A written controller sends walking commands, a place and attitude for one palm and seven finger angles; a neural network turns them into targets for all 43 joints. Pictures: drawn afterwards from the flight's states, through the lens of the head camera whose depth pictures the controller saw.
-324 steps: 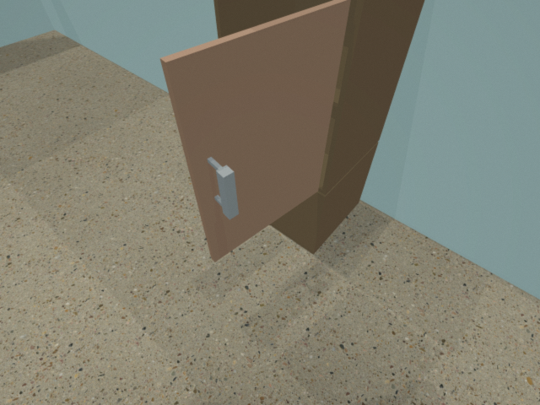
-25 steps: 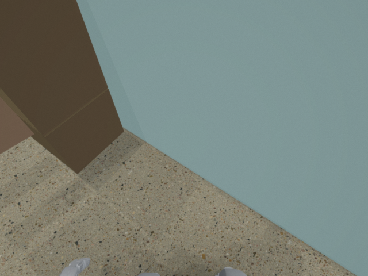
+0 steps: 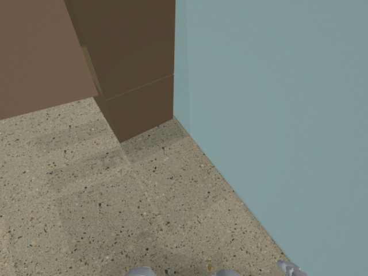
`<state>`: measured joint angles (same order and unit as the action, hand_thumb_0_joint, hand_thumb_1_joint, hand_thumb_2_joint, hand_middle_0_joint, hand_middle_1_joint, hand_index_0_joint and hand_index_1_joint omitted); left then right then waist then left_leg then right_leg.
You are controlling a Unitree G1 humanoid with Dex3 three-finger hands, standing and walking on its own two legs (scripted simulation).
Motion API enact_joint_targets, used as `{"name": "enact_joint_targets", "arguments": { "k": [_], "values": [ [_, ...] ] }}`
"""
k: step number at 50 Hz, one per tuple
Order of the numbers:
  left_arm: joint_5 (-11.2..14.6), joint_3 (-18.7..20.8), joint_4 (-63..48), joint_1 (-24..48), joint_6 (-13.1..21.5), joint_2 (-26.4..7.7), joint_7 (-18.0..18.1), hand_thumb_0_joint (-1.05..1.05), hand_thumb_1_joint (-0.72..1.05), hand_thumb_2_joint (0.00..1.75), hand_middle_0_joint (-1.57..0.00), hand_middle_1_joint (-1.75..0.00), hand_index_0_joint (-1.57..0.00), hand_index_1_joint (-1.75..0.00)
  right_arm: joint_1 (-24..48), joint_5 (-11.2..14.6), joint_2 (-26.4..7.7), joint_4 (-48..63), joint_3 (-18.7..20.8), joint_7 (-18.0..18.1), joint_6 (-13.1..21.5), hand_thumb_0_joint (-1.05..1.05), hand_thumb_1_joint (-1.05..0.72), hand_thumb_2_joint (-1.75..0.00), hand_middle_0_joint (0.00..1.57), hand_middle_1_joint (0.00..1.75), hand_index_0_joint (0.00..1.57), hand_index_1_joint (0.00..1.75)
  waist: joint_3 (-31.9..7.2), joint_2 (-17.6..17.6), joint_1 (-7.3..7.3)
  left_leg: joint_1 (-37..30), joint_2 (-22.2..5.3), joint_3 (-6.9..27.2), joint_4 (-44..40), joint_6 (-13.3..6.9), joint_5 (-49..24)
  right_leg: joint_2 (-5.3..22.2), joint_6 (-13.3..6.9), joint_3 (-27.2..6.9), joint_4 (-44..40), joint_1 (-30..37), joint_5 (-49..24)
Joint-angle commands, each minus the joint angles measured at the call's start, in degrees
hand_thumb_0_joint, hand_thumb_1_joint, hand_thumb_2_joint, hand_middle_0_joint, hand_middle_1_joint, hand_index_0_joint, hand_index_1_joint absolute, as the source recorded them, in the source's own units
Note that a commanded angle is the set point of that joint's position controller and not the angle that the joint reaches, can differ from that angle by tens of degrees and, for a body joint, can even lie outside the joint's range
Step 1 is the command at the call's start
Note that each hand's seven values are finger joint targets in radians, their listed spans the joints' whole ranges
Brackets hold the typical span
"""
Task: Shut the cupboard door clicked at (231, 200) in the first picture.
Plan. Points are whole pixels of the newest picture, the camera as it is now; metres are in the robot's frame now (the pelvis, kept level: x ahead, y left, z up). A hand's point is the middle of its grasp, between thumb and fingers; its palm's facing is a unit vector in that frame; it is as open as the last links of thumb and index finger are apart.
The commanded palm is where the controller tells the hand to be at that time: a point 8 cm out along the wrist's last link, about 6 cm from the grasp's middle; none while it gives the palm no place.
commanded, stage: turn to face it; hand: left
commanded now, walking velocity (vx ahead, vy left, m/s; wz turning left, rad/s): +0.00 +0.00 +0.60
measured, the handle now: out of the picture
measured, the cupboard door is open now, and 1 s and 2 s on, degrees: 81 81 81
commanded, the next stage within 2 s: take the last steps up to it in 0.64 s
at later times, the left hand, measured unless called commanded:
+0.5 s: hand out of the picture +0.05 +0.15 -0.14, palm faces +0.27 -0.93 -0.26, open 7.4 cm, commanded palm none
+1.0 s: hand out of the picture +0.01 +0.17 -0.15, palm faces +0.46 -0.85 -0.24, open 7.4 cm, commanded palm none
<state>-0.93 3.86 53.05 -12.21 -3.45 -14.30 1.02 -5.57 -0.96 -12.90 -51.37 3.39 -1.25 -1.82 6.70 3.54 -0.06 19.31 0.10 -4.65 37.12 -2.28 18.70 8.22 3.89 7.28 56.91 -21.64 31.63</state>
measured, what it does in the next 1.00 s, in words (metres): steps on the spot, turning left: right foot, then left foot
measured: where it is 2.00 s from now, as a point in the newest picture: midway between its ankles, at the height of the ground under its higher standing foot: (138, 254)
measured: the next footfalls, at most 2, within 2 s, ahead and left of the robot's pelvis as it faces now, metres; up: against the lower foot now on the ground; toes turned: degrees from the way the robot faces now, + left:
right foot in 0.30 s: +0.06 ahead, -0.16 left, +0.00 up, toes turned +6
left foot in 0.66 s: +0.02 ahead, +0.08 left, +0.00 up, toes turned +26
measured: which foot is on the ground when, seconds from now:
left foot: down 0.00-0.28, up 0.30-0.64, down 0.66-1.00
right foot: up 0.00-0.28, down 0.30-0.66, up 0.68-0.98, down 1.00-1.00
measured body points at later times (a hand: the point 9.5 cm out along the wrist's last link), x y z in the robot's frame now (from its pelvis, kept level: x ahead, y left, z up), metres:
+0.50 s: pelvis +0.02 -0.05 +0.02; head +0.08 -0.06 +0.46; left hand +0.03 +0.20 -0.12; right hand +0.17 -0.28 -0.14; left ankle -0.04 +0.07 -0.65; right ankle +0.02 -0.16 -0.72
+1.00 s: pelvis +0.05 -0.04 +0.01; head +0.08 -0.03 +0.46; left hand -0.01 +0.22 -0.13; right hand +0.21 -0.22 -0.15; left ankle -0.01 +0.06 -0.72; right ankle +0.09 -0.15 -0.72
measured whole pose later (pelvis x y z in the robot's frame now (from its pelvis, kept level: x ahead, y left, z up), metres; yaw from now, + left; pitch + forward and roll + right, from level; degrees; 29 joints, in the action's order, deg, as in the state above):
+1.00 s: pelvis +0.05 -0.04 +0.01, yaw +26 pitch +0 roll +1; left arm -1.5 3.1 54.9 -12.5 -0.4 -12.0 -1.1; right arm -11.3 -1.0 -11.3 -56.1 2.2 -0.3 -1.5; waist 3.2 -1.0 -0.7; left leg 14.9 1.0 -0.3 33.5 -1.4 19.3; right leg 3.6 1.8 5.0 33.5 -14.2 23.2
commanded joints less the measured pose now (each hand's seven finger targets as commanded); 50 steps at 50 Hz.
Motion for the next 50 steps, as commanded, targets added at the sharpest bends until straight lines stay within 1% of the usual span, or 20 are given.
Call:
{"name": "enact_joint_targets", "arguments": {
  "k": [1,9,12,13,14,15,17,20,27,30,31,33,34,35,39,44,47,48,49,50],
  "values": [
    [0.04,1.2,-6.2,4.63,1.82,-4.67,-0.21,0.0,0.9,0.9,-0.2,-0.3,-0.2,-0.3,-5.03,-0.51,-12.14,2.4,2.88,2.08,0.64,0.0,-0.9,-0.9,0.2,0.3,0.2,0.3,-9.89,-12.28,2.15,-11.5,-16.28,18.38,-16.25,-7.72,-29.39,-0.89,0.94,-7.46,10.7,-11.13,-4.91],
    [0.26,0.7,-6.51,3.89,1.81,-3.74,-0.46,0.0,0.9,0.9,-0.2,-0.3,-0.2,-0.3,-3.36,-0.75,-12.32,2.4,3.13,1.45,0.18,0.0,-0.9,-0.9,0.2,0.3,0.2,0.3,-8.84,-12.48,1.16,-7.08,-12.0,19.4,-15.88,-6.47,-21.87,-5.71,0.46,-4.8,-10.38,-0.93,-6.42],
    [0.49,0.93,-5.68,-1.38,2.86,-4.53,-0.17,0.0,0.9,0.9,-0.2,-0.3,-0.2,-0.3,-0.48,-0.26,-11.77,3.3,3.4,1.4,-0.16,0.0,-0.9,-0.9,0.2,0.3,0.2,0.3,-11.15,-12.05,-1.54,-2.22,-9.59,20.24,-10.19,-4.41,-22.99,-7.29,-0.05,-3.84,-25.91,11.47,-14.72],
    [0.23,1.47,-5.14,-4.1,3.43,-6.72,0.14,0.0,0.9,0.9,-0.2,-0.3,-0.2,-0.3,0.03,0.18,-10.19,3.9,3.23,1.19,-0.17,0.0,-0.9,-0.9,0.2,0.3,0.2,0.3,-11.77,-6.93,-3.01,2.89,-6.18,18.2,-5.81,-1.6,-15.45,-3.94,-0.77,-6.57,-34.2,18.59,-19.48],
    [-0.79,2.58,-5.08,-5.53,3.98,-11.92,0.75,0.0,0.9,0.9,-0.2,-0.3,-0.2,-0.3,-1.07,0.68,-6.18,4.88,2.75,0.82,-0.16,0.0,-0.9,-0.9,0.2,0.3,0.2,0.3,-11.66,9.25,-3.34,14.1,2.01,9.51,6.72,3.08,3.16,11.16,-5.73,-21.96,-40.05,25.13,-23.45],
    [-0.85,2.21,-5.62,-4.75,3.83,-13.84,0.81,0.0,0.9,0.9,-0.2,-0.3,-0.2,-0.3,-0.12,0.3,-6.67,5.6,2.8,0.57,-0.33,0.0,-0.9,-0.9,0.2,0.3,0.2,0.3,-10.15,12.37,-3.56,14.26,3.62,6.95,21.59,4.16,17.86,20.84,-12.14,-26.89,-40.94,17.95,-29.48],
    [-0.36,1.43,-6.37,-0.36,3.87,-9.46,1.29,0.0,0.9,0.9,-0.2,-0.3,-0.2,-0.3,0.47,-0.04,-7.01,4.03,3.05,0.52,-1.4,0.0,-0.9,-0.9,0.2,0.3,0.2,0.3,-6.46,11.09,-1.35,14.9,-0.11,9.24,34.76,4.24,12.55,15.8,-13.0,-21.67,-38.9,12.43,-32.95],
    [-0.2,0.4,-6.87,1.42,4.27,-6.21,1.05,0.0,0.9,0.9,-0.2,-0.3,-0.2,-0.3,-0.8,-0.01,-4.87,2.22,2.04,-0.24,-1.76,0.0,-0.9,-0.9,0.2,0.3,0.2,0.3,-6.14,8.8,0.49,13.76,-1.22,5.94,32.31,5.7,5.58,9.54,-9.56,-7.78,-35.97,14.11,-43.71],
    [-0.77,1.79,-3.08,-5.85,4.36,-8.79,1.01,0.0,0.9,0.9,-0.2,-0.3,-0.2,-0.3,3.21,0.52,-2.59,2.13,0.28,-0.07,-0.64,0.0,-0.9,-0.9,0.2,0.3,0.2,0.3,-9.07,8.87,-3.09,6.41,0.13,0.0,6.99,4.84,8.18,11.21,-10.42,-4.2,-30.8,23.29,-58.13],
    [-0.31,2.04,-2.23,-4.01,4.26,-9.15,0.77,0.0,0.9,0.9,-0.2,-0.3,-0.2,-0.3,-0.92,0.32,-3.5,0.67,0.18,0.35,0.05,0.0,-0.9,-0.9,0.2,0.3,0.2,0.3,-9.96,7.4,-0.42,-3.31,1.05,-1.37,-6.46,3.67,-1.05,9.91,-7.73,-1.51,-25.78,19.21,-55.05],
    [0.18,1.93,-2.11,-2.89,4.2,-8.49,0.56,0.0,0.9,0.9,-0.2,-0.3,-0.2,-0.3,-4.08,0.06,-5.21,-0.32,0.61,0.36,0.56,0.0,-0.9,-0.9,0.2,0.3,0.2,0.3,-11.73,3.48,1.7,-11.52,-0.88,-0.28,-13.84,2.65,-10.31,8.83,-5.4,0.16,-19.42,14.74,-51.02],
    [0.71,-0.18,-5.26,-0.94,3.31,-2.64,0.25,0.0,0.9,0.9,-0.2,-0.3,-0.2,-0.3,-9.74,-0.48,-14.75,-1.12,2.66,1.17,0.57,0.0,-0.9,-0.9,0.2,0.3,0.2,0.3,-14.1,-20.81,4.54,-22.17,-23.92,24.68,-15.1,-11.0,-49.43,-1.34,0.0,-0.33,-0.86,-5.97,6.2],
    [0.22,0.05,-4.9,1.96,2.21,-4.06,0.68,0.0,0.9,0.9,-0.2,-0.3,-0.2,-0.3,-10.12,-0.42,-13.72,-1.79,2.34,1.96,0.43,0.0,-0.9,-0.9,0.2,0.3,0.2,0.3,-13.34,-14.95,4.74,-18.95,-22.9,22.72,-14.63,-12.08,-46.3,-1.67,-0.43,-5.68,3.54,-6.2,6.46],
    [0.4,0.23,-3.78,2.59,1.86,-3.38,0.63,0.0,0.9,0.9,-0.2,-0.3,-0.2,-0.3,-7.65,-0.55,-12.89,-1.1,2.2,2.63,0.54,0.0,-0.9,-0.9,0.2,0.3,0.2,0.3,-11.41,-16.13,3.53,-16.26,-20.54,21.24,-15.01,-11.48,-42.11,-1.62,-0.31,-7.08,5.64,-7.51,3.65],
    [0.1,0.12,-0.71,-0.55,1.68,-2.36,-0.49,0.0,0.9,0.9,-0.2,-0.3,-0.2,-0.3,-3.43,-0.44,-9.17,-0.28,0.82,2.83,1.23,0.0,-0.9,-0.9,0.2,0.3,0.2,0.3,-9.6,-12.38,0.36,-13.57,-14.39,13.09,-16.83,-8.14,-31.39,-2.85,-0.39,-5.74,3.07,-5.28,-4.5],
    [-0.32,-0.13,-1.42,1.8,2.83,-1.49,-1.71,0.0,0.9,0.9,-0.2,-0.3,-0.2,-0.3,-5.47,-0.69,-9.67,-1.43,1.26,1.92,1.39,0.0,-0.9,-0.9,0.2,0.3,0.2,0.3,-5.91,-13.32,1.01,-8.48,-12.3,15.63,-20.3,-8.13,-4.38,-4.9,-1.31,-1.86,-10.39,-0.73,-4.02],
    [-0.44,0.27,0.14,-3.36,3.9,-1.56,-2.11,0.0,0.9,0.9,-0.2,-0.3,-0.2,-0.3,-3.85,-0.41,-9.5,-1.26,1.53,1.61,1.24,0.0,-0.9,-0.9,0.2,0.3,0.2,0.3,-5.55,-11.78,-1.63,-2.27,-9.63,15.59,-17.3,-6.25,5.04,-7.03,-1.65,0.49,-22.75,10.18,-9.26],
    [-0.55,0.72,1.35,-7.2,4.34,-2.35,-1.97,0.0,0.9,0.9,-0.2,-0.3,-0.2,-0.3,-2.84,-0.11,-8.57,-1.02,1.48,1.44,1.26,0.0,-0.9,-0.9,0.2,0.3,0.2,0.3,-5.41,-8.56,-3.77,3.97,-6.83,13.67,-12.3,-4.39,9.02,-6.18,-1.98,-0.26,-29.15,18.53,-12.41],
    [-1.12,1.45,2.43,-11.88,5.0,-5.52,-1.44,0.0,0.9,0.9,-0.2,-0.3,-0.2,-0.3,-2.63,0.44,-5.47,-0.21,1.04,1.07,1.53,0.0,-0.9,-0.9,0.2,0.3,0.2,0.3,-5.48,2.26,-6.09,13.85,-1.19,7.73,-0.74,-1.29,12.61,2.71,-4.21,-10.43,-37.74,27.1,-4.77],
    [-1.27,2.48,2.86,-15.4,5.31,-10.8,-0.75,0.0,0.9,0.9,-0.2,-0.3,-0.2,-0.3,0.05,0.37,-2.89,2.42,0.44,0.64,1.71,0.0,-0.9,-0.9,0.2,0.3,0.2,0.3,-3.55,17.96,-8.28,23.84,3.21,2.99,15.32,1.85,17.93,18.85,-10.4,-32.64,-47.37,29.04,1.38]
  ]
}}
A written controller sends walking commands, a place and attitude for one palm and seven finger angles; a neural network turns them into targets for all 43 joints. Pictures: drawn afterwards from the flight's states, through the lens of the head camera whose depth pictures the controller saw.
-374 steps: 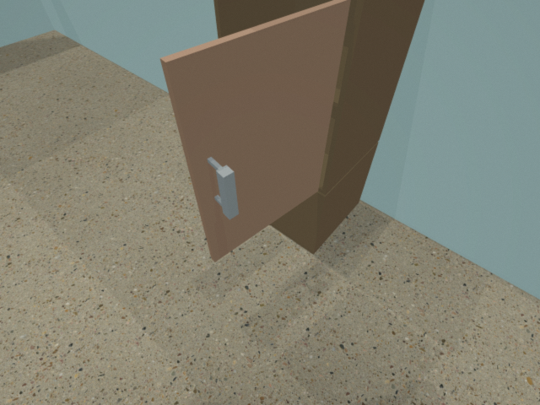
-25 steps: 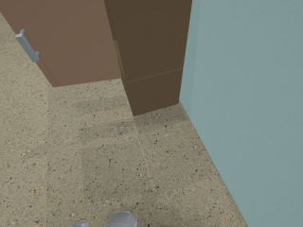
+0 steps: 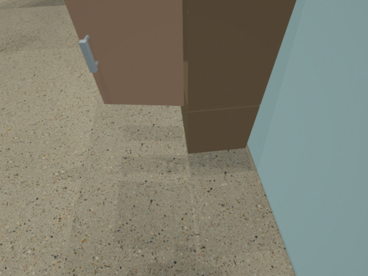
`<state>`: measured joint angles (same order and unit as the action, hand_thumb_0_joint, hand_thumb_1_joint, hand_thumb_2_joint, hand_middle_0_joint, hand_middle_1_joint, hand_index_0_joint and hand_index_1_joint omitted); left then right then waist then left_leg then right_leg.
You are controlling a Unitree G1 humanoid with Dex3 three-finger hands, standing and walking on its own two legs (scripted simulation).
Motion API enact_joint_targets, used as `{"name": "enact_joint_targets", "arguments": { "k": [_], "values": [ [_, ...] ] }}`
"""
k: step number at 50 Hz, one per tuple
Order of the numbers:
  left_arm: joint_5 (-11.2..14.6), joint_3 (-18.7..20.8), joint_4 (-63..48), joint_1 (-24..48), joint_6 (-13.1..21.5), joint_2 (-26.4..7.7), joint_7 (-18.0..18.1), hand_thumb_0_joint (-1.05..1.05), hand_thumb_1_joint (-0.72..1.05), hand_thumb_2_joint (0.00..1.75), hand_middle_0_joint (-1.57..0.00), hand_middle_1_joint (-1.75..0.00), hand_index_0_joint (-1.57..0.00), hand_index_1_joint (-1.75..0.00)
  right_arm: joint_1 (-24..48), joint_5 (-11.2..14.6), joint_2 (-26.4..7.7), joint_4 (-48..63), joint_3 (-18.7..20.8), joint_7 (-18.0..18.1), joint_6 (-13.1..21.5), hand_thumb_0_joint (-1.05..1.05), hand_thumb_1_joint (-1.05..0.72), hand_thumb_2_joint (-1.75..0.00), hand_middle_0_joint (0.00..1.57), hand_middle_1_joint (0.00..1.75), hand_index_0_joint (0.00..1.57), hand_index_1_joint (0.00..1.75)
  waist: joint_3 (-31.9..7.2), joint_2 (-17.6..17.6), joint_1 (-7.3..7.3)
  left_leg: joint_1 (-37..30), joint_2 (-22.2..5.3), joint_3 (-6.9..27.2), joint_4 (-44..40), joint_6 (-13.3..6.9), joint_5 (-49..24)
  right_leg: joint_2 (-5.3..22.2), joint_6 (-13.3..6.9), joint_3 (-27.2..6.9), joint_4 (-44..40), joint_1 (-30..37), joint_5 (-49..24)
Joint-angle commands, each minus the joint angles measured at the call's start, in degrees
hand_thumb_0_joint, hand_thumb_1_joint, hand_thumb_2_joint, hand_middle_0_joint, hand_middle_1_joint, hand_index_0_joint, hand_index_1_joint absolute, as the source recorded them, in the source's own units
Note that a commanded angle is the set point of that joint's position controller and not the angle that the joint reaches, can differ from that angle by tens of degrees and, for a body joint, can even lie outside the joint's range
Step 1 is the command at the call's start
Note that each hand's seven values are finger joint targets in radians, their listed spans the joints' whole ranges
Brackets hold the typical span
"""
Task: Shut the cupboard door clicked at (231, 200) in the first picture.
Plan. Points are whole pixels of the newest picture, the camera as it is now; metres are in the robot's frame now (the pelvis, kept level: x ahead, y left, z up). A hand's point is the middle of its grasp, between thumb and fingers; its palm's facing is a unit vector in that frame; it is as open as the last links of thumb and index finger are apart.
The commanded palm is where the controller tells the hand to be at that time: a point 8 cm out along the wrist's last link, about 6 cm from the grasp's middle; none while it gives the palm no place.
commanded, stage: take the last steps up to it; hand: left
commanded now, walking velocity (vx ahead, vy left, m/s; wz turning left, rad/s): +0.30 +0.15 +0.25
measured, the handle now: (90, 53) +0.91 +0.46 -0.03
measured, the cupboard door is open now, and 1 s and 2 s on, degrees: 81 81 81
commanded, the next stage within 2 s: come to a stop and stand still in 1.14 s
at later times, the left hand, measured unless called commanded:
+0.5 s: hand out of the picture +0.05 +0.27 -0.19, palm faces +0.20 -0.96 -0.17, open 7.4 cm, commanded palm none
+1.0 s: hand (101, 168) +0.43 +0.31 -0.15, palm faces +0.05 -0.98 -0.19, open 7.4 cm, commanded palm none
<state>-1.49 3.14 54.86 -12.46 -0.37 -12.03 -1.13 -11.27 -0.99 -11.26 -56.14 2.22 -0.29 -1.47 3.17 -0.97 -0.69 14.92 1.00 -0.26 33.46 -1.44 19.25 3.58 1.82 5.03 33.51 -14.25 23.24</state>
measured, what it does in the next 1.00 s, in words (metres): walks ahead: left foot, then right foot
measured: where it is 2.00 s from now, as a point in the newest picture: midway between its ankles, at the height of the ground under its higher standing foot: (162, 234)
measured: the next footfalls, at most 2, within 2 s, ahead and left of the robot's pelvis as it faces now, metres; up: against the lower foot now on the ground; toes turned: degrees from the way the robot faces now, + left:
left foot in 0.40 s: +0.23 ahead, +0.20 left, +0.00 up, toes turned +15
right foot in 0.92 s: +0.39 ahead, +0.04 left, +0.00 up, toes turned -4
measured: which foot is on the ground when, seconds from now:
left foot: down 0.00-0.00, up 0.02-0.38, down 0.40-0.92, up 0.94-1.00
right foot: down 0.00-0.40, up 0.42-0.90, down 0.92-1.00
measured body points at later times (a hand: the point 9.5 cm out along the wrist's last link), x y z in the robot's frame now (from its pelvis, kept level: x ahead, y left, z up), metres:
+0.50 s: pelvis +0.14 +0.10 -0.01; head +0.19 +0.12 +0.43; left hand +0.04 +0.32 -0.17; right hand +0.27 -0.12 -0.15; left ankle +0.19 +0.19 -0.73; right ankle +0.03 -0.07 -0.65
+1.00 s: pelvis +0.32 +0.13 +0.00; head +0.36 +0.12 +0.45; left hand +0.43 +0.36 -0.13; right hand +0.25 -0.08 -0.16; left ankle +0.21 +0.21 -0.67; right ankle +0.35 +0.04 -0.73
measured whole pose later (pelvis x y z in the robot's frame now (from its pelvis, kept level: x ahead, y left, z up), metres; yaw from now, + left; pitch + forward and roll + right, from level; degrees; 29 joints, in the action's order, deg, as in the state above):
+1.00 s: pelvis +0.32 +0.13 +0.00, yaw +4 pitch +0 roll +1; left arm -1.1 2.1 54.4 -6.2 3.2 -8.0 -0.2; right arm -22.7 -0.8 -8.6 -65.7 1.6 0.1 0.9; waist 4.8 -1.2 2.4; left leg 14.1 0.9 -6.4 53.8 -1.2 27.8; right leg 3.1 -2.5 7.4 34.3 -17.4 16.6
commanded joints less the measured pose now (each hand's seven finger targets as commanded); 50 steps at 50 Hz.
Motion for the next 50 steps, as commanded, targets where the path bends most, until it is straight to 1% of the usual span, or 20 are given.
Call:
{"name": "enact_joint_targets", "arguments": {
  "k": [1,2,4,7,10,15,16,18,19,20,22,24,27,41,44,45,46,47,48,50],
  "values": [
    [-0.13,2.98,0.55,-14.94,2.16,-13.16,1.94,0.0,0.9,0.9,-0.2,-0.3,-0.2,-0.3,8.38,-0.56,-7.9,8.36,2.26,-0.72,0.81,0.0,-0.9,-0.9,0.2,0.3,0.2,0.3,2.64,13.73,-6.76,28.76,-1.17,3.36,28.42,1.26,14.52,28.39,-11.77,-34.94,-27.34,14.37,16.07],
    [-0.14,2.92,0.11,-11.5,2.53,-12.62,2.19,0.0,0.9,0.9,-0.2,-0.3,-0.2,-0.3,9.45,-0.63,-7.2,7.67,2.7,-1.0,0.42,0.0,-0.9,-0.9,0.2,0.3,0.2,0.3,5.27,15.0,-5.19,28.9,-2.97,5.5,33.81,1.35,8.96,26.06,-11.37,-34.9,-27.96,8.17,20.13],
    [0.09,1.46,-0.55,-5.3,3.44,-7.47,2.0,0.0,0.9,0.9,-0.2,-0.3,-0.2,-0.3,6.43,-0.84,-6.54,5.13,2.75,-1.86,-0.13,0.0,-0.9,-0.9,0.2,0.3,0.2,0.3,6.96,12.19,-0.98,26.0,-5.5,4.63,35.26,2.55,-3.01,19.73,-6.86,-18.13,-26.99,3.04,8.27],
    [0.16,1.26,1.43,-8.7,4.76,-5.98,2.1,0.0,0.9,0.9,-0.2,-0.3,-0.2,-0.3,3.96,-0.45,-3.84,2.86,2.02,-2.37,0.07,0.0,-0.9,-0.9,0.2,0.3,0.2,0.3,2.5,10.12,-1.14,24.41,-5.26,0.32,30.32,4.03,-6.96,15.71,-5.53,-6.51,-23.3,9.89,-14.95],
    [0.03,1.06,4.35,-13.38,5.21,-6.18,2.2,0.0,0.9,0.9,-0.2,-0.3,-0.2,-0.3,5.84,-0.09,-2.04,3.11,1.42,-2.63,0.28,0.0,-0.9,-0.9,0.2,0.3,0.2,0.3,1.22,10.1,-2.34,24.55,-4.77,-2.77,23.32,4.26,-6.94,15.41,-5.42,-1.24,-20.44,15.14,-29.54],
    [-0.44,1.48,6.19,-13.37,4.68,-7.56,2.4,0.0,0.9,0.9,-0.2,-0.3,-0.2,-0.3,9.9,0.13,-1.4,4.65,0.35,-3.25,1.39,0.0,-0.9,-0.9,0.2,0.3,0.2,0.3,2.86,13.0,-2.8,16.61,-3.81,-6.36,6.6,2.46,-5.3,16.76,-5.4,1.65,-17.51,13.87,-32.55],
    [-0.51,1.72,6.36,-12.59,4.46,-7.86,2.38,0.0,0.9,0.9,-0.2,-0.3,-0.2,-0.3,8.68,0.14,-1.64,4.39,0.51,-3.17,1.68,0.0,-0.9,-0.9,0.2,0.3,0.2,0.3,2.47,13.8,-2.22,12.39,-3.17,-7.05,4.21,1.75,-3.78,17.16,-5.23,1.87,-15.88,12.34,-32.7],
    [-0.16,2.25,5.63,-9.05,4.13,-8.96,2.25,0.0,0.9,0.9,-0.2,-0.3,-0.2,-0.3,-2.68,-0.23,-4.19,1.19,1.11,-2.31,2.47,0.0,-0.9,-0.9,0.2,0.3,0.2,0.3,-1.79,10.94,4.0,-5.3,-0.09,-9.75,-3.55,0.37,-6.47,14.99,-3.74,5.47,-4.59,5.61,-36.47],
    [0.08,1.85,4.79,-9.52,3.9,-6.96,1.75,0.0,0.9,0.9,-0.2,-0.3,-0.2,-0.3,-12.07,-0.65,-8.79,-1.48,2.22,-1.45,2.84,0.0,-0.9,-0.9,0.2,0.3,0.2,0.3,-8.62,1.19,7.54,-19.1,-2.92,-7.48,-4.82,-0.73,-7.09,11.82,-2.43,7.43,9.09,-0.07,-28.89],
    [0.98,1.35,3.16,-11.65,3.37,-3.02,1.11,0.0,0.9,0.9,-0.2,-0.3,-0.2,-0.3,-18.72,-1.35,-15.92,-2.97,4.21,-0.42,3.27,0.0,-0.9,-0.9,0.2,0.3,0.2,0.3,-14.31,-16.6,8.96,-29.84,-19.36,16.91,-8.82,-6.72,-8.6,1.73,0.23,8.37,27.68,-16.28,7.45],
    [0.86,0.32,0.4,-3.69,3.06,-1.14,1.87,0.0,0.9,0.9,-0.2,-0.3,-0.2,-0.3,-15.52,-0.48,-15.7,-2.64,3.95,1.0,2.86,0.0,-0.9,-0.9,0.2,0.3,0.2,0.3,-12.49,-11.97,7.49,-20.1,-24.33,22.15,-18.18,-10.42,0.73,2.17,-2.54,-2.6,45.19,-23.79,9.49],
    [0.3,0.69,2.1,-2.84,2.58,-1.5,1.17,0.0,0.9,0.9,-0.2,-0.3,-0.2,-0.3,-6.85,-0.56,-8.88,0.1,2.14,1.31,3.37,0.0,-0.9,-0.9,0.2,0.3,0.2,0.3,-3.75,-7.72,3.73,-6.91,-20.58,14.88,-21.1,-9.14,3.56,5.69,-2.71,-3.78,44.34,-23.12,0.22],
    [-0.23,0.5,4.06,-7.06,1.62,0.1,0.76,0.0,0.9,0.9,-0.2,-0.3,-0.2,-0.3,-5.33,-0.57,-5.85,-0.39,1.21,1.45,4.77,0.0,-0.9,-0.9,0.2,0.3,0.2,0.3,-3.56,-3.64,0.11,-2.79,-17.32,6.99,-22.68,-8.61,-4.77,5.66,-2.26,-2.85,37.72,-18.17,-3.28],
    [-0.13,-0.1,-4.44,9.46,1.63,-0.76,0.48,0.0,0.9,0.9,-0.2,-0.3,-0.2,-0.3,-14.23,-1.05,-5.13,-4.96,0.69,1.09,5.1,0.0,-0.9,-0.9,0.2,0.3,0.2,0.3,2.08,1.26,2.04,-12.93,-16.02,1.47,-20.81,-9.93,-23.52,2.1,-3.02,0.03,6.62,-15.52,-6.89],
    [-0.08,0.27,-2.42,1.99,2.26,-1.49,0.6,0.0,0.9,0.9,-0.2,-0.3,-0.2,-0.3,-13.96,-0.56,-5.3,-6.09,0.36,1.29,4.92,0.0,-0.9,-0.9,0.2,0.3,0.2,0.3,-1.99,0.3,-1.44,-11.45,-11.97,-3.28,-9.28,-5.9,-34.81,-1.21,-4.46,2.72,-3.19,-0.72,-11.39],
    [-0.05,1.07,-0.13,-5.58,2.78,-3.98,0.87,0.0,0.9,0.9,-0.2,-0.3,-0.2,-0.3,-12.73,0.08,-5.22,-5.66,0.38,1.13,5.09,0.0,-0.9,-0.9,0.2,0.3,0.2,0.3,-5.69,2.89,-4.7,-3.98,-9.18,-5.18,-0.02,-3.73,-32.79,1.27,-6.2,-1.29,-5.41,13.29,-15.34],
    [-0.32,2.54,2.14,-14.3,3.4,-9.34,1.55,0.0,0.9,0.9,-0.2,-0.3,-0.2,-0.3,-12.97,0.76,-3.95,-4.15,0.52,0.65,5.31,0.0,-0.9,-0.9,0.2,0.3,0.2,0.3,-11.31,12.55,-7.02,11.51,-2.76,-8.94,14.39,-0.66,-16.33,15.3,-11.99,-20.0,-8.58,29.4,-21.36],
    [0.71,3.17,3.36,-16.92,3.64,-12.07,1.78,0.0,0.9,0.9,-0.2,-0.3,-0.2,-0.3,-11.4,0.44,-4.45,-2.94,0.59,0.61,5.13,0.0,-0.9,-0.9,0.2,0.3,0.2,0.3,-11.58,16.24,-6.96,19.39,0.77,-6.85,30.13,1.3,14.53,25.41,-18.12,-32.35,-14.45,31.25,-32.62],
    [0.71,2.83,2.75,-13.48,3.7,-10.68,2.25,0.0,0.9,0.9,-0.2,-0.3,-0.2,-0.3,-6.99,0.18,-4.71,-2.51,0.96,0.79,4.63,0.0,-0.9,-0.9,0.2,0.3,0.2,0.3,-7.82,9.71,-6.48,22.22,-2.44,0.16,35.28,1.29,12.33,24.77,-17.98,-29.96,-15.33,24.9,-34.26],
    [0.83,1.57,1.65,-7.44,4.12,-6.2,2.42,0.0,0.9,0.9,-0.2,-0.3,-0.2,-0.3,-4.94,0.04,-1.81,-2.18,0.68,0.55,3.72,0.0,-0.9,-0.9,0.2,0.3,0.2,0.3,-2.86,3.36,-2.8,21.51,-6.12,1.99,33.65,2.25,3.79,19.85,-13.79,-17.32,-16.8,14.79,-34.32]
  ]
}}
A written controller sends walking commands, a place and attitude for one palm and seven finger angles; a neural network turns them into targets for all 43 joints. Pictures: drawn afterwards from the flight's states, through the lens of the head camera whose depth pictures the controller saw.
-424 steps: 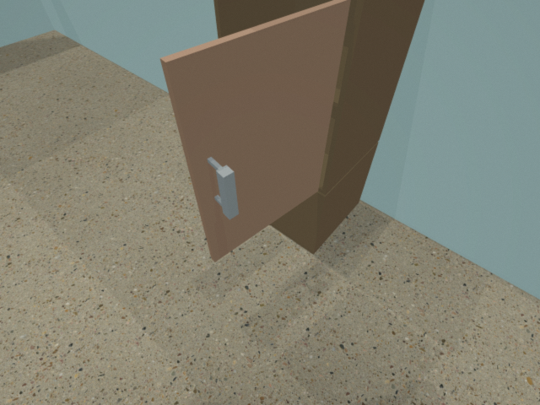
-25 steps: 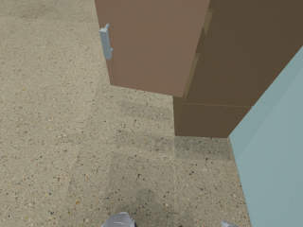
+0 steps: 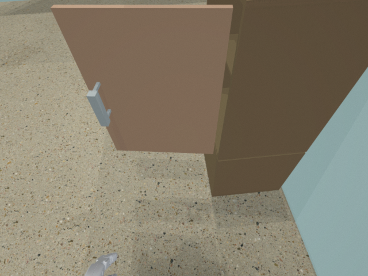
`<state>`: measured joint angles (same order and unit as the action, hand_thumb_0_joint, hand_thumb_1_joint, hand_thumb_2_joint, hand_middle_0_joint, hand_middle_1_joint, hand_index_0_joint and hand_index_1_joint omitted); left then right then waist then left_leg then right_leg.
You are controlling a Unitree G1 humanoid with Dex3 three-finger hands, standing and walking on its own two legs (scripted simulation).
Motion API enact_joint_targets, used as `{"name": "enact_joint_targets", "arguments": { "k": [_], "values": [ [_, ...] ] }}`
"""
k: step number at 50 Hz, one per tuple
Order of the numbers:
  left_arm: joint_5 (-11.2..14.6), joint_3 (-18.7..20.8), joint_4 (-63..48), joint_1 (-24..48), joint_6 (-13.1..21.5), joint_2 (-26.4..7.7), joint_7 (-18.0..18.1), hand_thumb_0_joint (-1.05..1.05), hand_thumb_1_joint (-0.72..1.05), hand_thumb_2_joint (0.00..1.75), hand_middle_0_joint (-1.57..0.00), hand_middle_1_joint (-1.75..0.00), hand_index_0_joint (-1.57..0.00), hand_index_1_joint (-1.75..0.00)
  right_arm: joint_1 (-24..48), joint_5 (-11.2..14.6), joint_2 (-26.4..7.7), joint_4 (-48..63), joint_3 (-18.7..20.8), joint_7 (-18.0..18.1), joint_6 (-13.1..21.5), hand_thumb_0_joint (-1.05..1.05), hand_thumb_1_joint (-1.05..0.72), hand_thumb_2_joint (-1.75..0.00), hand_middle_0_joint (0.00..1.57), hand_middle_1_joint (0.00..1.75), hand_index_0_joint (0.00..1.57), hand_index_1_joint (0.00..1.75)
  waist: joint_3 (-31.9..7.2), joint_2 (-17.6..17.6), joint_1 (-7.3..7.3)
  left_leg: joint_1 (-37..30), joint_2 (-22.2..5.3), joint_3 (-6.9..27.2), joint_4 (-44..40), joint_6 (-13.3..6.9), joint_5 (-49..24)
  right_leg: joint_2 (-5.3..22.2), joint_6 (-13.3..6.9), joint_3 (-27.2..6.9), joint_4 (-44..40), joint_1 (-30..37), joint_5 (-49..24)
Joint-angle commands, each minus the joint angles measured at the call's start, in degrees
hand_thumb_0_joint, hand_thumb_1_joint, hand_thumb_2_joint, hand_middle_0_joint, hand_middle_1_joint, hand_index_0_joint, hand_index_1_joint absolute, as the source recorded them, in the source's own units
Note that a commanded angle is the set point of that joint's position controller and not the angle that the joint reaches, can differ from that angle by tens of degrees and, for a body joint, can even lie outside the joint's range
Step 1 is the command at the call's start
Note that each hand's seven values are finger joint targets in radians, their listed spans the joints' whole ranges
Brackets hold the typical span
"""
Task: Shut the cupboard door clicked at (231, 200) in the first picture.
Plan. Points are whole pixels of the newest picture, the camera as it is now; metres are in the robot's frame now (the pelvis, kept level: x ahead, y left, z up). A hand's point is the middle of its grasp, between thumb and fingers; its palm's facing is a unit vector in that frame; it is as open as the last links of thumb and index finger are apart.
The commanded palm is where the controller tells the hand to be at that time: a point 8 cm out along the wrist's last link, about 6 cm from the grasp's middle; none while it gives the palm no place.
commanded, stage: take the last steps up to it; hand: left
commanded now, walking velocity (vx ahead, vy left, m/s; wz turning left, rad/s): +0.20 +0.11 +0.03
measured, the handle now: (101, 104) +0.61 +0.29 -0.03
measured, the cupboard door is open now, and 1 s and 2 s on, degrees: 81 81 81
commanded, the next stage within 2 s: come to a stop and stand still in 0.14 s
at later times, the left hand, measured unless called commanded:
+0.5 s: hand out of the picture +0.11 +0.27 -0.18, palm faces +0.06 -0.98 -0.18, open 7.4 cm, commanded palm none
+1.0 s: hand (114, 269) +0.16 +0.19 -0.17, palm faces +0.00 -0.98 -0.20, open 7.3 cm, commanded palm none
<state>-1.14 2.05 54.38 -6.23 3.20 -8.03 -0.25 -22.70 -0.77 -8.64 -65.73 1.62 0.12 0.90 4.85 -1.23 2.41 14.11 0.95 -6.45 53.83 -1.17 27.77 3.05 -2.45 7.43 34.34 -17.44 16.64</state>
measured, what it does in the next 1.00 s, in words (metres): steps on the spot: left foot, then right foot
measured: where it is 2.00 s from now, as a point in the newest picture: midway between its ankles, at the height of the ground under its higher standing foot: outside the picture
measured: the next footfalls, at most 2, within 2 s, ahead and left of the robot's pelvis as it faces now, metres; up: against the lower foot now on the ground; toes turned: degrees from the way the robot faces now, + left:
left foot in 0.30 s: +0.22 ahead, +0.18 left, +0.00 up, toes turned +7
right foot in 0.78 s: +0.11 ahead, -0.10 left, +0.00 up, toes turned -4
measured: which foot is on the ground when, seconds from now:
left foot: up 0.00-0.28, down 0.30-0.80, up 0.82-0.96, down 0.98-1.00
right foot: down 0.00-0.30, up 0.32-0.76, down 0.78-1.00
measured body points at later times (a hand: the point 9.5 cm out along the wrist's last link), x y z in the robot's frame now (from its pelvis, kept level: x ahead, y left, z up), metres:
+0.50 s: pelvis +0.12 +0.08 +0.00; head +0.16 +0.10 +0.45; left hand +0.11 +0.32 -0.17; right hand +0.23 -0.15 -0.13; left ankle +0.18 +0.17 -0.73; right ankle +0.06 -0.05 -0.67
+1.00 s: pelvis +0.10 +0.01 +0.00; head +0.12 +0.01 +0.45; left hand +0.16 +0.24 -0.15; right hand +0.08 -0.23 -0.16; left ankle +0.12 +0.13 -0.73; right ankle +0.07 -0.10 -0.73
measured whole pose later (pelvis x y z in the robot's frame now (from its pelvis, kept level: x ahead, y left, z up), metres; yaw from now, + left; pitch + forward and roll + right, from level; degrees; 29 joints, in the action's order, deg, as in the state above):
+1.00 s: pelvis +0.10 +0.01 +0.00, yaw +0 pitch -1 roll -1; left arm -0.4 1.5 59.4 -10.7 -1.2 -9.4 1.6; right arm -16.1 -0.8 -11.1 -63.1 2.6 1.5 -1.9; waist 2.6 -0.8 2.5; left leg 15.9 -2.3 -2.3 31.8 0.8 13.6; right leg 0.4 -0.5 4.3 31.6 -11.1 19.9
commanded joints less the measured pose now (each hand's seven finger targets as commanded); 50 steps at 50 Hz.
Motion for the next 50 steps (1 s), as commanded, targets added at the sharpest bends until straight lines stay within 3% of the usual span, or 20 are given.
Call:
{"name": "enact_joint_targets", "arguments": {
  "k": [1,4,11,13,14,15,16,18,21,25,29,35,37,38,39,42,45,47,48,50],
  "values": [
    [0.38,2.4,1.99,-12.21,0.77,-8.6,1.57,0.0,0.9,0.9,-0.2,-0.3,-0.2,-0.3,5.2,-0.33,-3.18,6.76,1.17,-0.18,0.84,0.0,-0.9,-0.9,0.2,0.3,0.2,0.3,-4.08,5.64,-4.62,20.01,-6.74,7.15,10.43,2.49,-6.79,18.03,-7.94,-14.64,-18.73,14.86,-28.3],
    [-0.18,2.07,2.78,-11.47,1.56,-6.05,1.18,0.0,0.9,0.9,-0.2,-0.3,-0.2,-0.3,2.41,-0.44,-0.84,5.63,1.22,-0.71,-0.28,0.0,-0.9,-0.9,0.2,0.3,0.2,0.3,-2.97,9.9,-2.31,14.86,-6.28,3.7,0.88,3.84,-11.87,13.67,-5.23,-5.76,-20.26,8.56,-29.32],
    [-0.53,2.74,4.85,-10.9,0.63,-10.94,0.92,0.0,0.9,0.9,-0.2,-0.3,-0.2,-0.3,7.51,-0.38,-2.27,8.47,1.4,-1.76,0.69,0.0,-0.9,-0.9,0.2,0.3,0.2,0.3,-1.73,10.33,-2.81,4.52,-3.4,0.57,-19.32,2.88,-16.48,13.5,-3.55,-5.06,-17.08,5.2,-16.4],
    [-0.24,2.35,4.8,-9.79,-0.42,-10.0,1.1,0.0,0.9,0.9,-0.2,-0.3,-0.2,-0.3,1.29,-0.51,-5.44,6.47,1.64,-1.22,1.41,0.0,-0.9,-0.9,0.2,0.3,0.2,0.3,-3.69,5.47,0.63,-7.57,-3.07,1.14,-27.56,2.74,-23.01,9.43,-1.09,-2.14,-7.91,1.0,-11.94],
    [0.11,1.54,4.77,-12.77,-0.97,-7.27,1.27,0.0,0.9,0.9,-0.2,-0.3,-0.2,-0.3,-2.42,-1.11,-10.21,5.77,2.37,-0.52,1.89,0.0,-0.9,-0.9,0.2,0.3,0.2,0.3,-8.02,-5.54,1.01,-14.85,-11.59,9.61,-28.22,0.07,-36.65,3.73,1.71,1.29,2.69,-3.37,-0.97],
    [0.9,0.57,4.76,-15.57,-1.51,-4.64,1.7,0.0,0.9,0.9,-0.2,-0.3,-0.2,-0.3,-3.66,-1.09,-14.19,6.07,2.79,0.54,1.52,0.0,-0.9,-0.9,0.2,0.3,0.2,0.3,-11.74,-13.21,0.8,-15.54,-21.73,19.94,-30.73,-5.4,-50.6,-0.21,3.72,0.61,11.77,-4.81,18.74],
    [0.77,-0.08,4.6,-15.7,-2.2,-4.91,2.33,0.0,0.9,0.9,-0.2,-0.3,-0.2,-0.3,-0.64,-1.0,-13.29,6.85,2.04,1.23,1.07,0.0,-0.9,-0.9,0.2,0.3,0.2,0.3,-10.1,-9.11,-0.23,-9.15,-23.21,19.72,-32.05,-7.73,-52.31,-0.11,3.12,-3.73,16.32,-1.76,22.1],
    [0.88,0.16,6.27,-15.05,-3.63,-5.84,2.49,0.0,0.9,0.9,-0.2,-0.3,-0.2,-0.3,6.18,-0.71,-12.97,8.27,1.51,2.56,0.51,0.0,-0.9,-0.9,0.2,0.3,0.2,0.3,-8.62,-13.52,-1.17,-4.76,-23.25,18.8,-33.79,-8.08,-54.14,1.17,3.8,-7.72,21.09,-2.38,18.87],
    [0.64,1.17,5.5,-13.55,-5.28,-7.55,1.65,0.0,0.9,0.9,-0.2,-0.3,-0.2,-0.3,9.5,-0.57,-12.59,8.96,1.64,3.42,-0.63,0.0,-0.9,-0.9,0.2,0.3,0.2,0.3,-5.48,-4.43,-1.91,-1.44,-23.08,16.14,-33.75,-9.73,-50.75,0.66,3.83,-7.89,25.34,-4.94,14.73],
    [0.05,2.67,2.7,-12.62,-6.69,-8.17,1.01,0.0,0.9,0.9,-0.2,-0.3,-0.2,-0.3,10.95,-0.4,-13.12,9.53,2.75,3.65,-1.22,0.0,-0.9,-0.9,0.2,0.3,0.2,0.3,-9.38,-4.89,-1.98,-3.51,-23.42,13.4,-35.35,-9.53,-39.27,-0.06,4.58,-9.46,32.52,-10.32,10.22],
    [-0.1,2.93,0.47,-10.6,-7.12,-7.1,0.65,0.0,0.9,0.9,-0.2,-0.3,-0.2,-0.3,11.92,-0.64,-12.78,9.75,3.24,3.2,-1.21,0.0,-0.9,-0.9,0.2,0.3,0.2,0.3,-9.1,-7.17,-2.02,-2.32,-22.09,12.36,-36.76,-8.6,-30.09,-0.19,4.7,-8.29,27.2,-9.47,9.21],
    [0.02,2.13,-0.44,-9.7,-5.94,-5.64,0.65,0.0,0.9,0.9,-0.2,-0.3,-0.2,-0.3,10.91,-1.04,-13.65,9.42,4.28,1.76,-1.98,0.0,-0.9,-0.9,0.2,0.3,0.2,0.3,-8.59,-9.74,-1.85,3.14,-18.82,13.38,-36.92,-6.28,-13.9,-1.68,2.97,-3.31,3.45,3.22,6.9],
    [-0.08,2.44,0.63,-13.65,-5.18,-8.01,0.9,0.0,0.9,0.9,-0.2,-0.3,-0.2,-0.3,10.79,-0.5,-11.6,9.93,4.06,1.3,-2.25,0.0,-0.9,-0.9,0.2,0.3,0.2,0.3,-8.07,-2.88,-3.94,9.25,-13.19,9.52,-31.34,-2.36,-10.0,-0.92,2.19,-4.01,-11.14,12.79,-1.08],
    [-0.58,2.89,0.21,-13.29,-4.74,-11.69,1.33,0.0,0.9,0.9,-0.2,-0.3,-0.2,-0.3,10.61,-0.06,-8.16,10.72,3.62,0.98,-2.64,0.0,-0.9,-0.9,0.2,0.3,0.2,0.3,-6.24,8.84,-3.79,13.49,-7.04,4.55,-22.97,1.25,-3.49,8.27,-1.12,-15.35,-19.25,11.44,4.31],
    [-0.63,2.58,-0.98,-8.91,-4.56,-14.59,1.58,0.0,0.9,0.9,-0.2,-0.3,-0.2,-0.3,12.33,0.03,-5.71,12.12,2.67,0.5,-3.06,0.0,-0.9,-0.9,0.2,0.3,0.2,0.3,-2.88,16.08,-3.19,12.96,-3.09,2.19,-14.85,2.98,0.73,16.33,-5.34,-21.65,-24.0,2.71,6.95],
    [-0.26,1.26,-1.11,-1.93,-3.52,-11.21,1.89,0.0,0.9,0.9,-0.2,-0.3,-0.2,-0.3,9.54,-0.41,-5.59,9.64,2.35,0.65,-3.46,0.0,-0.9,-0.9,0.2,0.3,0.2,0.3,-2.41,14.54,-0.73,7.74,-3.19,4.63,-7.97,2.34,-4.22,11.49,-6.16,-14.55,-18.22,-0.26,-9.25],
    [0.18,0.78,0.59,-3.37,-2.97,-10.09,1.97,0.0,0.9,0.9,-0.2,-0.3,-0.2,-0.3,6.36,-0.08,-4.52,7.11,1.58,0.92,-2.88,0.0,-0.9,-0.9,0.2,0.3,0.2,0.3,-3.65,10.83,-0.71,4.17,-2.93,3.44,-16.33,3.1,-7.6,9.34,-5.2,-10.44,-12.74,5.07,-21.7],
    [0.79,0.47,2.2,-4.9,-2.77,-9.08,2.02,0.0,0.9,0.9,-0.2,-0.3,-0.2,-0.3,4.96,-0.04,-4.52,5.36,1.02,1.19,-1.91,0.0,-0.9,-0.9,0.2,0.3,0.2,0.3,-4.14,5.68,-0.94,-2.97,-4.01,5.2,-27.8,2.58,-21.08,7.63,-2.58,-10.08,-9.28,4.08,-20.24],
    [1.16,0.25,2.79,-6.7,-2.82,-7.6,1.87,0.0,0.9,0.9,-0.2,-0.3,-0.2,-0.3,4.58,-0.25,-5.8,4.75,0.86,1.48,-1.14,0.0,-0.9,-0.9,0.2,0.3,0.2,0.3,-5.5,0.1,-1.79,-5.75,-7.75,9.05,-29.52,1.11,-31.1,4.71,-0.3,-8.82,-8.09,3.63,-17.04],
    [1.13,0.04,3.64,-7.64,-3.45,-6.87,2.05,0.0,0.9,0.9,-0.2,-0.3,-0.2,-0.3,6.3,-0.3,-7.54,4.13,0.87,1.97,-1.09,0.0,-0.9,-0.9,0.2,0.3,0.2,0.3,-3.72,-0.73,-2.95,-1.46,-9.93,10.69,-30.63,-0.25,-27.07,2.29,1.08,-8.41,-11.87,6.54,-7.66]
  ]
}}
